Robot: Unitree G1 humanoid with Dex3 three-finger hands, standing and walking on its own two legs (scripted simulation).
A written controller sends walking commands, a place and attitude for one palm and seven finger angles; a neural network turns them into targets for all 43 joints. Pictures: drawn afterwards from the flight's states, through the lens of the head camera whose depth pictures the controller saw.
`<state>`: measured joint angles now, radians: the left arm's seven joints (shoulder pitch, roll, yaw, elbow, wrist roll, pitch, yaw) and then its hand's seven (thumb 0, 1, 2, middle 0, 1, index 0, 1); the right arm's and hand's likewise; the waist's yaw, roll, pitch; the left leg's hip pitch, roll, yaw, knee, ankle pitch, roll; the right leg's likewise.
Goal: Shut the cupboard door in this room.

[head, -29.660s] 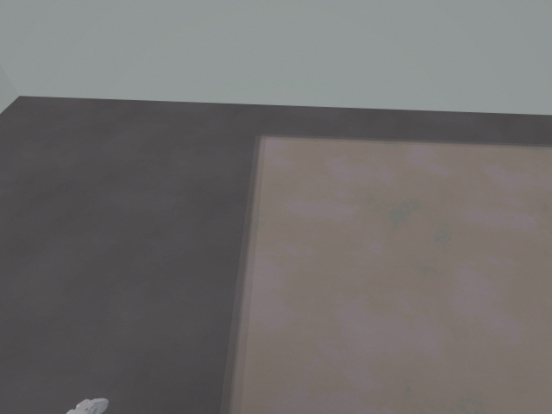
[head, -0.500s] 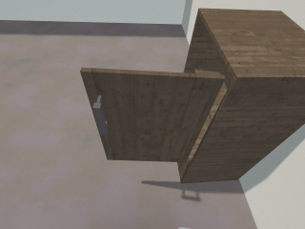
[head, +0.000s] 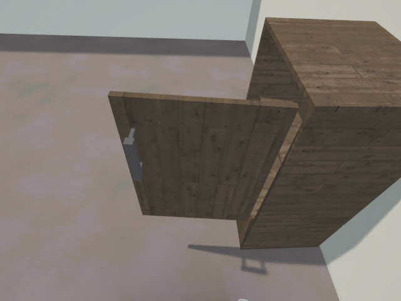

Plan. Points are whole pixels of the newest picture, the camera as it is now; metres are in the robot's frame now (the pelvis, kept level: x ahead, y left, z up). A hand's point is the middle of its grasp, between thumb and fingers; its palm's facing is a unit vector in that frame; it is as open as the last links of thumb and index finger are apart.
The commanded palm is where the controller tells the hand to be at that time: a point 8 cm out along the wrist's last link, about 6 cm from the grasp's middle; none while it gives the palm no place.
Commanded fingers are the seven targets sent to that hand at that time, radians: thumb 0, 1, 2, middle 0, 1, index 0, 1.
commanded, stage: come to a stop and stand still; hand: left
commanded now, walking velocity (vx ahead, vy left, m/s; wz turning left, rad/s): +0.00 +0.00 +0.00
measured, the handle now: (135, 155) +0.46 +0.20 -0.03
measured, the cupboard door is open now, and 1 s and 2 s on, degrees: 85 85 85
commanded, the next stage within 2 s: look again from close up in 0.40 s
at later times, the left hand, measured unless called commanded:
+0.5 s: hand out of the picture +0.02 +0.21 -0.14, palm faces -0.03 -0.97 -0.26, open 7.4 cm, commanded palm none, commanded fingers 0.00 0.90 0.90 -0.20 -0.30 -0.20 -0.30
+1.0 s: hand out of the picture +0.06 +0.17 -0.14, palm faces -0.02 -0.97 -0.24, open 7.3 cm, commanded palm none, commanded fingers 0.00 0.90 0.90 -0.20 -0.30 -0.20 -0.30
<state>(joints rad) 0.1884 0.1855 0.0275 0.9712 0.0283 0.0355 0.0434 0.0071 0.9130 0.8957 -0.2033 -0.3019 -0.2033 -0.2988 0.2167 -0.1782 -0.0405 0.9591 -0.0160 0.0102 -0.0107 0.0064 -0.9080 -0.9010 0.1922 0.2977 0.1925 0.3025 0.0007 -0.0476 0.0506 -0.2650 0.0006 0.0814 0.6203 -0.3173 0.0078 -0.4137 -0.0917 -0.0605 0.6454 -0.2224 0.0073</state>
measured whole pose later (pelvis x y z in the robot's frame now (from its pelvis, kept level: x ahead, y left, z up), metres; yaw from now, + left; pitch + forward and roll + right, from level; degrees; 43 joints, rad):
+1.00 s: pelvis +0.03 -0.01 +0.02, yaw -1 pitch +0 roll +1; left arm 0.23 0.15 -0.01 1.10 0.01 -0.01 0.03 0.01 0.93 0.90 -0.20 -0.30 -0.20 -0.30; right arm 0.27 -0.16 0.02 1.11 -0.02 -0.03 -0.03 0.01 -0.91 -0.90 0.19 0.30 0.19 0.30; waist 0.00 0.04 0.04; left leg -0.12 0.00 0.10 0.38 -0.26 0.01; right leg -0.19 0.01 -0.03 0.46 -0.26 -0.04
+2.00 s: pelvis -0.04 +0.03 -0.09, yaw -1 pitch +16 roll -3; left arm 0.44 0.22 0.10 -0.08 -0.24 -0.40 -0.16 0.02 0.90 0.90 -0.87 -1.03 -0.87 -1.03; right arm 0.31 -0.25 0.02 0.52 0.00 -0.23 -0.05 0.02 -0.90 -0.90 0.20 0.30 0.20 0.30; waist -0.01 0.03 -0.15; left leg -1.01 -0.03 -0.02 1.28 -0.54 0.05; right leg -1.01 -0.01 -0.06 1.21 -0.48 0.00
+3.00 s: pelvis -0.02 +0.01 -0.09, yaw -1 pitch +16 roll -2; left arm 0.40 0.24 0.14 -0.05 -0.27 -0.39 -0.22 0.02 0.90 0.90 -1.30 -1.50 -1.30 -1.50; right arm 0.26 -0.25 0.01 0.46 0.01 -0.15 -0.05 0.02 -0.90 -0.90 0.20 0.30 0.20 0.30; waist 0.00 0.03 -0.16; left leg -0.96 -0.01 -0.04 1.25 -0.58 0.02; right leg -0.96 0.01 -0.08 1.19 -0.51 -0.03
